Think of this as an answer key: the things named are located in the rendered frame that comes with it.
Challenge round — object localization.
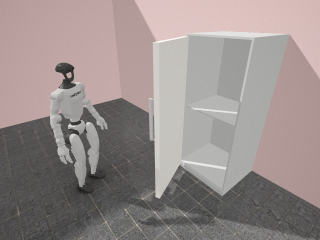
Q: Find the left robot upper arm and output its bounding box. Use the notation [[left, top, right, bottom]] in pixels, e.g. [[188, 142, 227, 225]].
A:
[[74, 82, 90, 106]]

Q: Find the handle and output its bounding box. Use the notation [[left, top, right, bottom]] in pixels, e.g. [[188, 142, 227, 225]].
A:
[[148, 98, 155, 141]]

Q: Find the humanoid robot head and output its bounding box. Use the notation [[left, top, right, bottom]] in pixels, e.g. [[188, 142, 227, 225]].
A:
[[55, 62, 76, 89]]

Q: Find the left robot hand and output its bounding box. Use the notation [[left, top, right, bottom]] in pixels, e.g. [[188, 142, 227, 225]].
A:
[[96, 116, 108, 130]]

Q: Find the right robot hand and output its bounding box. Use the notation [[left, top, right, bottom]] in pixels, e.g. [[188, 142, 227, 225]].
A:
[[57, 145, 73, 164]]

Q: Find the right robot forearm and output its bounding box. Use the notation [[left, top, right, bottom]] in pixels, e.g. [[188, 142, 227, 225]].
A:
[[50, 116, 65, 147]]

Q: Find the robot left foot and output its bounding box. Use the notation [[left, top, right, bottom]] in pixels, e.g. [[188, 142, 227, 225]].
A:
[[88, 171, 105, 179]]

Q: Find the left robot forearm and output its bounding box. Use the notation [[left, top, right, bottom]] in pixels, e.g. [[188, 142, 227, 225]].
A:
[[85, 101, 100, 119]]

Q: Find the fridge door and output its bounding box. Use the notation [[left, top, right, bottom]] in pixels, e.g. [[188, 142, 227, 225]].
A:
[[153, 36, 189, 199]]

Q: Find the right robot upper arm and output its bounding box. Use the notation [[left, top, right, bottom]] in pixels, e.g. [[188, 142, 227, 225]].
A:
[[50, 89, 64, 123]]

